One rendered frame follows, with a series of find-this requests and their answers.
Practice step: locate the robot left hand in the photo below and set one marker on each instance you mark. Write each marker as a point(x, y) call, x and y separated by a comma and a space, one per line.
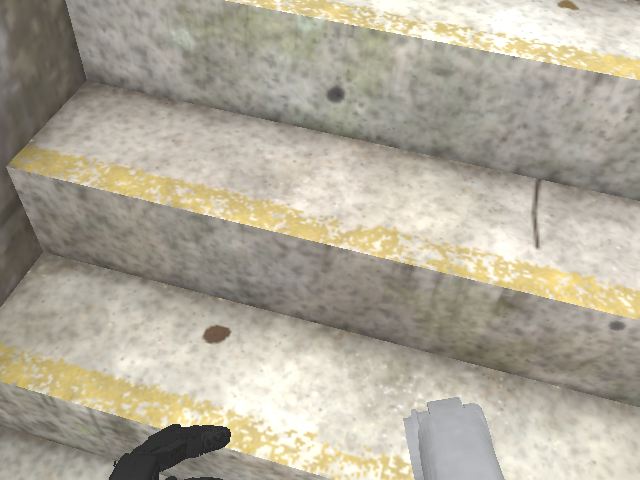
point(167, 448)

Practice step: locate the right robot shin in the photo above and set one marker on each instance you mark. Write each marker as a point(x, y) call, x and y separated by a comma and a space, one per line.
point(476, 408)

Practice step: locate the robot right thigh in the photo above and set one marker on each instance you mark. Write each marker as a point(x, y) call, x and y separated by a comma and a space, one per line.
point(450, 442)

